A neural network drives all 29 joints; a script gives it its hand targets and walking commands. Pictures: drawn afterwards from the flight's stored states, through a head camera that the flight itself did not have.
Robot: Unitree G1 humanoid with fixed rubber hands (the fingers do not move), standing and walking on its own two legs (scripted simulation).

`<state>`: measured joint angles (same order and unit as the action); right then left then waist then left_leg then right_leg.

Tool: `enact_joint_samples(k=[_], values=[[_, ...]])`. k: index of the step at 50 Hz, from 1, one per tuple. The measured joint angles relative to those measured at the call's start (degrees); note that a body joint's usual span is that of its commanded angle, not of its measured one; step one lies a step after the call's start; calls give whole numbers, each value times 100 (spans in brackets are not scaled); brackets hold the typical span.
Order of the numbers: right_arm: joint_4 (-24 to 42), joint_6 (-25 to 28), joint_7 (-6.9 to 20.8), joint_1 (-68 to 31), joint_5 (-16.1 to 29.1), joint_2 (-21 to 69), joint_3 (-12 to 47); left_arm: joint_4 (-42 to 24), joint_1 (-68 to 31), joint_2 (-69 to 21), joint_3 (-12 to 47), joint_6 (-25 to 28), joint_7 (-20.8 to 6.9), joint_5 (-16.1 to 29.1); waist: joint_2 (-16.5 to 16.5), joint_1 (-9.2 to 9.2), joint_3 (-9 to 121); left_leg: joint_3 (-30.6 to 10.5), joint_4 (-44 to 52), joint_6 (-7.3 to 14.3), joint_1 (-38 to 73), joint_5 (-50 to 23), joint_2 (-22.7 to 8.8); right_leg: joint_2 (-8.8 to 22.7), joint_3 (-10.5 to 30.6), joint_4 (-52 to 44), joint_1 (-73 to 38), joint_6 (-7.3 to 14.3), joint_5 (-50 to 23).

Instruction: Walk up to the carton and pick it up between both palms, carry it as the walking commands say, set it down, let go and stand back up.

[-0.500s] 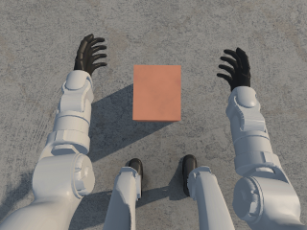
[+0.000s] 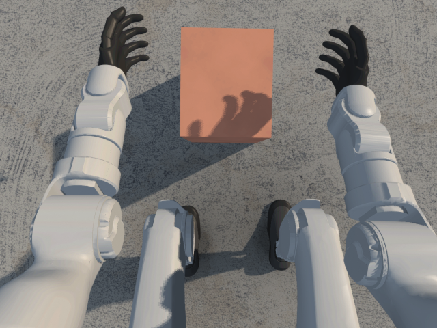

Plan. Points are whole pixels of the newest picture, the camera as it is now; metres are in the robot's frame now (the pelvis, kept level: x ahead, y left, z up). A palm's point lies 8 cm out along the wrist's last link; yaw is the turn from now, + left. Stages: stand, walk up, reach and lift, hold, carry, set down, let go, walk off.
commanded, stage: reach and lift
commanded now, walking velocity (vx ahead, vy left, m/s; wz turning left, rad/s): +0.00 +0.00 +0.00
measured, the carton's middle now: (225, 96) +0.53 +0.03 -0.38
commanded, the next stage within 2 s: none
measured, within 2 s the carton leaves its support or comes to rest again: neither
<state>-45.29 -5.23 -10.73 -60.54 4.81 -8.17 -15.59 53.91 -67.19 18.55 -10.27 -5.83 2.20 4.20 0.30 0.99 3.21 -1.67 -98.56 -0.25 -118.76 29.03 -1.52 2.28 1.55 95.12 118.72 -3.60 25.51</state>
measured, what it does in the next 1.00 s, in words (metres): lowers itself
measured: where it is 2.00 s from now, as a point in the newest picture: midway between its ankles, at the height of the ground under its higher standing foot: (234, 249)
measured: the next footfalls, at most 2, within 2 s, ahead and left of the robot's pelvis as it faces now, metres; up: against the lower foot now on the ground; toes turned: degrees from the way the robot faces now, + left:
none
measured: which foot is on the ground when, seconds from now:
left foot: down 0.00-1.00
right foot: down 0.00-1.00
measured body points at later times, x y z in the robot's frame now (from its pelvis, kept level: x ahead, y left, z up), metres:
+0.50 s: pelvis -0.02 +0.00 -0.09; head +0.35 +0.03 +0.17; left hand +0.53 +0.20 -0.27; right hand +0.51 -0.16 -0.27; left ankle +0.09 +0.12 -0.47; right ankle +0.11 -0.15 -0.47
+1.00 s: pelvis -0.02 -0.01 -0.12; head +0.35 +0.02 +0.13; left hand +0.53 +0.19 -0.31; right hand +0.52 -0.16 -0.30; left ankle +0.09 +0.12 -0.47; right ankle +0.11 -0.15 -0.47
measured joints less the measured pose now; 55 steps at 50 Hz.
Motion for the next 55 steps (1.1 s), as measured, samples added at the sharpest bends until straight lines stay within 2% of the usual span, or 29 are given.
enact_joint_samples(k=[10,21,31,36,55], values=[[-664,152,-13,-567,366,-234,180,416,-508,119,355,75,174,351,15,-3,-414,-28,-790,21,-538,96,35,-11,48,763,512,-51,93],[-1330,441,-22,-1068,604,-391,394,996,-1026,285,740,328,223,640,36,-51,-1026,-90,-1510,-17,-956,199,46,-54,62,1475,933,-62,185],[-1863,584,-23,-1670,966,-658,867,1233,-1324,507,1153,525,229,964,169,-68,-1741,-157,-2132,-84,-1224,276,6,-154,69,2085,1250,-46,204],[-2009,631,-1,-1931,1165,-772,991,1192,-1408,549,1259,573,249,985,264,-83,-1958,-187,-2363,-115,-1287,309,-14,-201,68,2309,1339,-39,204],[-2169,632,0,-2003,949,-608,885,1376,-1520,465,1258,538,227,938,203,-72,-2031,-179,-2429,-118,-1142,317,2,-207,91,2387,1199,-48,221]])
